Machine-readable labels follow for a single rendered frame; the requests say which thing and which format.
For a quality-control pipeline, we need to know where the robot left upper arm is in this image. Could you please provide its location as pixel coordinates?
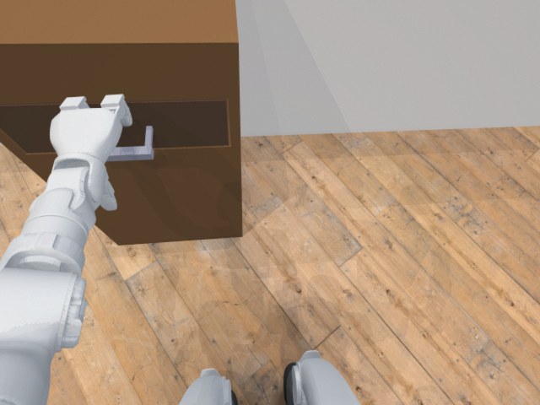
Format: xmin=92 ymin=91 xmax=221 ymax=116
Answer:
xmin=0 ymin=267 xmax=87 ymax=405

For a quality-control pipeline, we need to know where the handle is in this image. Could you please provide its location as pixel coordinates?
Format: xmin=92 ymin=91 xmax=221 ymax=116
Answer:
xmin=107 ymin=126 xmax=154 ymax=161

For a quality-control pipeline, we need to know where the right robot thigh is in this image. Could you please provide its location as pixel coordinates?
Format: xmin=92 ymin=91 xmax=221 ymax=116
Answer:
xmin=292 ymin=358 xmax=361 ymax=405

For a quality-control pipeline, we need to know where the drawer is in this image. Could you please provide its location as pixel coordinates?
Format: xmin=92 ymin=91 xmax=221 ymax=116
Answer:
xmin=0 ymin=99 xmax=229 ymax=154

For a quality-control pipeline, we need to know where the left robot hand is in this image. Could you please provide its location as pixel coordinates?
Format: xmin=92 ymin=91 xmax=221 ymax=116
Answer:
xmin=50 ymin=94 xmax=132 ymax=211

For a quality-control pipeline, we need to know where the robot left forearm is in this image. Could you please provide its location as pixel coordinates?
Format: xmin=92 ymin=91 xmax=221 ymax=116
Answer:
xmin=0 ymin=153 xmax=106 ymax=278

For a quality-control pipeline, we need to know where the cabinet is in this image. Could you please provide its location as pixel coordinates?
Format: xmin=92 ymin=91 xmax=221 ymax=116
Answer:
xmin=0 ymin=0 xmax=243 ymax=246

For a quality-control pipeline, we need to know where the robot right shin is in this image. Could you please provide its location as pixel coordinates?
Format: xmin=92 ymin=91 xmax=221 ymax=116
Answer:
xmin=293 ymin=350 xmax=320 ymax=405

